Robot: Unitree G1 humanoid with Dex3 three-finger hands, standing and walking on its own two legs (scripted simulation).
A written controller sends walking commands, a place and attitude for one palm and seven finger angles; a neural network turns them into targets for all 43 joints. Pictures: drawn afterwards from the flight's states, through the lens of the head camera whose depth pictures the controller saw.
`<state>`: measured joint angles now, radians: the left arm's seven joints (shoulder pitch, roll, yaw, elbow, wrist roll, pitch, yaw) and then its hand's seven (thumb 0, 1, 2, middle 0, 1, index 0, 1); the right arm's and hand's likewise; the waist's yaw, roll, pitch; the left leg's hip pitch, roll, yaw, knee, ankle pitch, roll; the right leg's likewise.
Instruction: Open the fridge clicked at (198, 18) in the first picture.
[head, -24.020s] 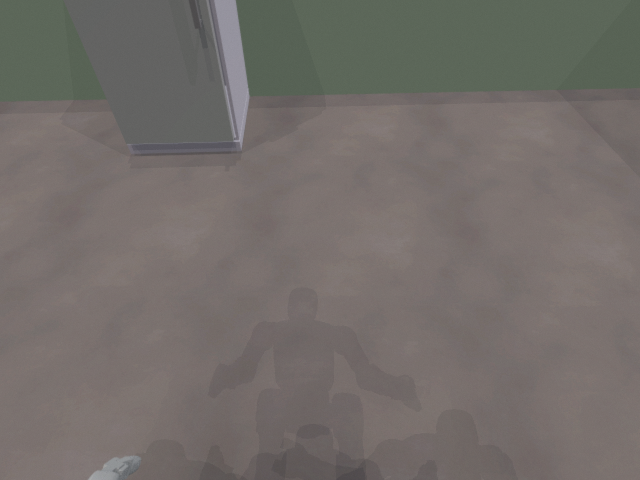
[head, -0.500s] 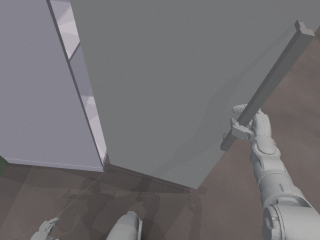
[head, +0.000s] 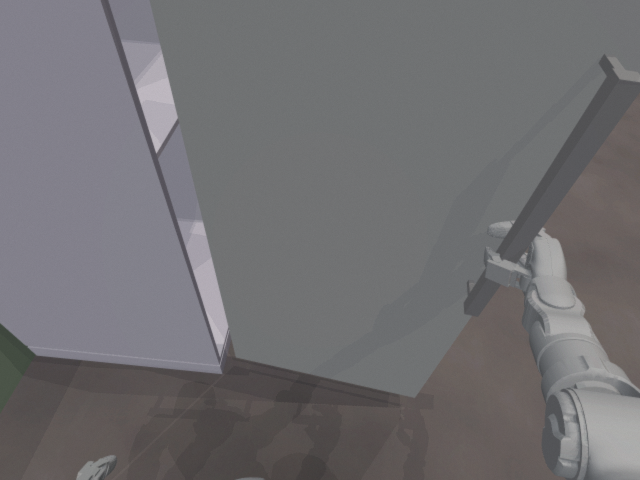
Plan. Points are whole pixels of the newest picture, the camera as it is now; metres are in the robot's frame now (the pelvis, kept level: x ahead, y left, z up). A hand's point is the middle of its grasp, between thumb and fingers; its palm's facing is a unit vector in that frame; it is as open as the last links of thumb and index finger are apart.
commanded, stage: stop walking and hold the door back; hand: right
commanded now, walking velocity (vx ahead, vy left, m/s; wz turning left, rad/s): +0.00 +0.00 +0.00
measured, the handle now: (523, 216) +0.45 -0.24 +0.11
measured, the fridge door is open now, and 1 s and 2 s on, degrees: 97 88 83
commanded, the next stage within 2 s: loosen the grip on the handle in 0.64 s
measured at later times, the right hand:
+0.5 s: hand (494, 230) +0.47 -0.22 +0.06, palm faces +0.20 +0.96 -0.19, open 5.9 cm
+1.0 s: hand (498, 220) +0.49 -0.23 +0.06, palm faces +0.19 +0.97 -0.16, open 8.7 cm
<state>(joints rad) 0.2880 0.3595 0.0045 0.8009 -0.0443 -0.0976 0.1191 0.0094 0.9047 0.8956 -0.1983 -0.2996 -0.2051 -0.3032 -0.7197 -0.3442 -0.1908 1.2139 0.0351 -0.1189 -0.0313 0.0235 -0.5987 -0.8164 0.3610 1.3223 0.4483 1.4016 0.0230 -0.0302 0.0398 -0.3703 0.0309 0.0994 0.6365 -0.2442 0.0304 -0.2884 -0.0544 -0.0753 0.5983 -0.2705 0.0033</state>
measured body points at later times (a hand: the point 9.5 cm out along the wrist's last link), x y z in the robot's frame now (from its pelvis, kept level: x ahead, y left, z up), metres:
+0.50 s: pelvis +0.03 -0.02 +0.01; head +0.07 +0.00 +0.45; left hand +0.09 +0.27 -0.12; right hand +0.46 -0.27 +0.08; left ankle +0.06 +0.09 -0.72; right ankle +0.02 -0.13 -0.72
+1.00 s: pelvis +0.02 -0.02 +0.00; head +0.09 -0.03 +0.45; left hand +0.06 +0.28 -0.09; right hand +0.48 -0.28 +0.07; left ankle +0.06 +0.09 -0.72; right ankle +0.02 -0.13 -0.72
